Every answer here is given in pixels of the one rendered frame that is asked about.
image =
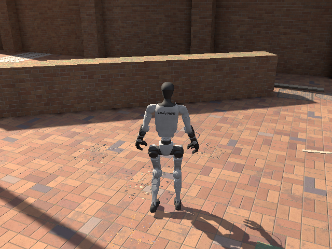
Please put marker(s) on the left robot forearm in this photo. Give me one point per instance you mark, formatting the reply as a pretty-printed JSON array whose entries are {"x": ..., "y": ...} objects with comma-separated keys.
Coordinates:
[{"x": 140, "y": 135}]

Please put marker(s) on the robot right foot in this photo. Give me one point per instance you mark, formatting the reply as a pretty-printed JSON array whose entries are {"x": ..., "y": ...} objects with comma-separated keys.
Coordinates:
[{"x": 177, "y": 205}]

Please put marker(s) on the right robot forearm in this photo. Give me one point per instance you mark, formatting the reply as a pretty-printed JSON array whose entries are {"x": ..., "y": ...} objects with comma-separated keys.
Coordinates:
[{"x": 192, "y": 136}]

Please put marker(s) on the robot right thigh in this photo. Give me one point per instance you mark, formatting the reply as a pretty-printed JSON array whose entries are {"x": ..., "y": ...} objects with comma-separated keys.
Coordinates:
[{"x": 177, "y": 158}]

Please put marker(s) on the robot left upper arm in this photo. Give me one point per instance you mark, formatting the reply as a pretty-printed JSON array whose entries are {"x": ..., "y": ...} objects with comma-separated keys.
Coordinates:
[{"x": 147, "y": 117}]

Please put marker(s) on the left robot hand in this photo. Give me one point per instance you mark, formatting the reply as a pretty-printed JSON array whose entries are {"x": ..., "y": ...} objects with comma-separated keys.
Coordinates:
[{"x": 138, "y": 144}]

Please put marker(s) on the right robot hand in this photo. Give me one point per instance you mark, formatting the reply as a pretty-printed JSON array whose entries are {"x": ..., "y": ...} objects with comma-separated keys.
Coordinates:
[{"x": 196, "y": 146}]

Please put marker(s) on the robot right upper arm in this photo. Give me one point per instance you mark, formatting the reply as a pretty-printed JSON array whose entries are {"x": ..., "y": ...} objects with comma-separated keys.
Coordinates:
[{"x": 186, "y": 119}]

